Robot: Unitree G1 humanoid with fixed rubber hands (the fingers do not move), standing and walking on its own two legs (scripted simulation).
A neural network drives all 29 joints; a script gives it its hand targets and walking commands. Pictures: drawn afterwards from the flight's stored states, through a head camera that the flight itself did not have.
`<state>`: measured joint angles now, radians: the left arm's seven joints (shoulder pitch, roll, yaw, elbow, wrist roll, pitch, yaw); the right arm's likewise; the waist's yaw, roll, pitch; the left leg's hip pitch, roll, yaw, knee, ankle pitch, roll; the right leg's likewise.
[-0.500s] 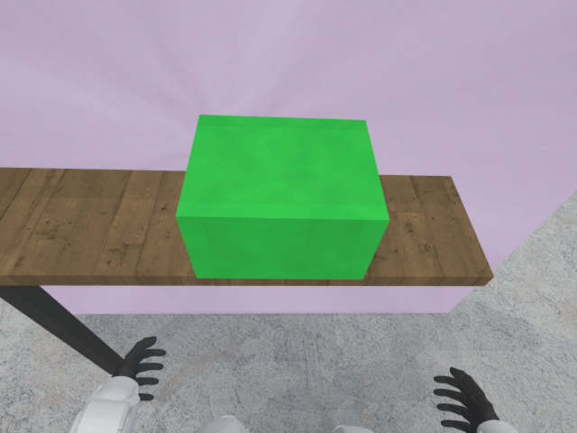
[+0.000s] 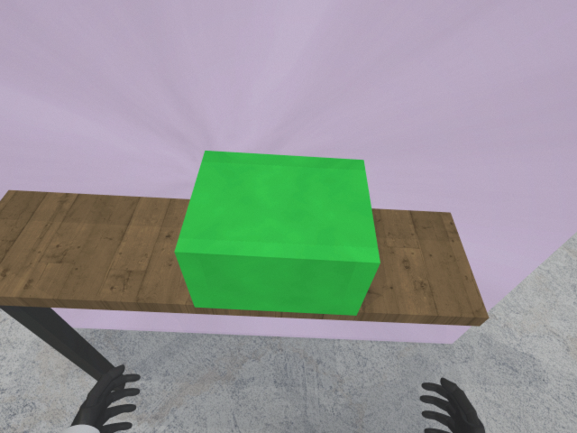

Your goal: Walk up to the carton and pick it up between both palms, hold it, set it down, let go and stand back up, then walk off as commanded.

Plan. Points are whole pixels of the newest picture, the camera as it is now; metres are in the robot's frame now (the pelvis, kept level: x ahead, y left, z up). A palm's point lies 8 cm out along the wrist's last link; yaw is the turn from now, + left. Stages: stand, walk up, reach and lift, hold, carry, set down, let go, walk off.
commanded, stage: reach and lift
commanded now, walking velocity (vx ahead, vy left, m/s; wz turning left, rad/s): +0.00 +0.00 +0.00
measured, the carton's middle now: (280, 232) +0.42 +0.05 +0.02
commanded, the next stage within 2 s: none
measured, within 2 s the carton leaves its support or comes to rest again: neither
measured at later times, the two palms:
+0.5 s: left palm (77, 404) +0.16 +0.27 +0.01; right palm (481, 420) +0.16 -0.20 +0.02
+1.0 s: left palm (78, 363) +0.18 +0.25 +0.08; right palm (486, 397) +0.18 -0.20 +0.06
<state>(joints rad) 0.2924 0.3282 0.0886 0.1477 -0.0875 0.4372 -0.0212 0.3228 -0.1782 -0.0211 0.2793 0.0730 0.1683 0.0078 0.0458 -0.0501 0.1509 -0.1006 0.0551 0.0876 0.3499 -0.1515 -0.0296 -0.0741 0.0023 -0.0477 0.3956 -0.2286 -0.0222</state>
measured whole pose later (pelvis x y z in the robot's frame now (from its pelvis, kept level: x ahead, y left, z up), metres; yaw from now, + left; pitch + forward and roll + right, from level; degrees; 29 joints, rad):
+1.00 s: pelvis -0.01 +0.03 +0.00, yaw -2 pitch -3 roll +0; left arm 0.35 0.33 0.02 -0.29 -0.33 0.31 0.07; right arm 0.44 -0.23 -0.10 -0.32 0.26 0.27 -0.04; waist 0.07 0.03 0.04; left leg -0.14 0.03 0.14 0.31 -0.12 0.01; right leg -0.12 -0.02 0.00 0.34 -0.17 0.01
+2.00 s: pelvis +0.02 +0.01 +0.00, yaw +0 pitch -1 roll +0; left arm -0.24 0.40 0.18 -0.11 -0.26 0.62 -0.01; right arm -0.21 -0.35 -0.01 0.02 0.43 0.38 -0.14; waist 0.00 -0.05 0.09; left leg -0.15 0.05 0.08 0.34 -0.17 -0.02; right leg -0.09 0.01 -0.05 0.32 -0.21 -0.01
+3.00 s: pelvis +0.00 +0.01 -0.01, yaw +2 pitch +11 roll -1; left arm -0.76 0.36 0.01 0.98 -0.28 0.03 -0.03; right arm -0.61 -0.24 -0.02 0.82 0.28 0.03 -0.12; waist -0.02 0.04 -0.09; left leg -0.50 0.06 0.03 0.47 -0.17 -0.02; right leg -0.42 0.00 -0.09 0.43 -0.21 -0.01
